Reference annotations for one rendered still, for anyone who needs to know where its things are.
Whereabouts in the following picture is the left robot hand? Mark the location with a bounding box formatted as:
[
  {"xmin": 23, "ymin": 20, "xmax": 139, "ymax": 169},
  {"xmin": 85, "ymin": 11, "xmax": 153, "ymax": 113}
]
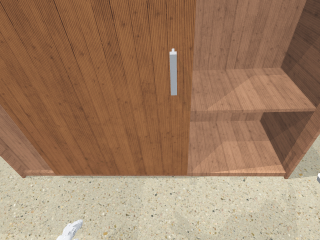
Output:
[{"xmin": 56, "ymin": 219, "xmax": 83, "ymax": 240}]

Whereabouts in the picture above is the handle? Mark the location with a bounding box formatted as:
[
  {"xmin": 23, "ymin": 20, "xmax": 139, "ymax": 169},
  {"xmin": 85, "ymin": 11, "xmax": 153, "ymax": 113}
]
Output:
[{"xmin": 169, "ymin": 48, "xmax": 177, "ymax": 96}]

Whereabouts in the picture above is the wardrobe door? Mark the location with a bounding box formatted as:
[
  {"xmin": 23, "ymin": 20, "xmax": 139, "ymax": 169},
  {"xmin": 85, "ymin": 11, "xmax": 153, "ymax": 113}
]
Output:
[
  {"xmin": 0, "ymin": 0, "xmax": 197, "ymax": 175},
  {"xmin": 0, "ymin": 104, "xmax": 51, "ymax": 170}
]

